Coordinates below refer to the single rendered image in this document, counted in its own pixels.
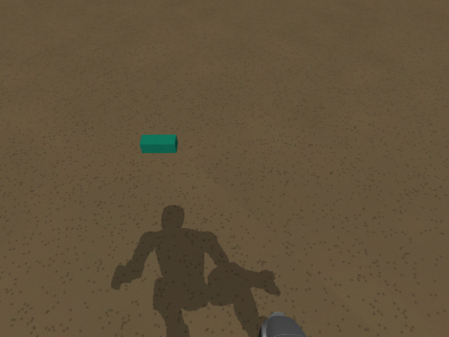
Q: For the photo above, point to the carton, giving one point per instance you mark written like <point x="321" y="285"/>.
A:
<point x="158" y="144"/>

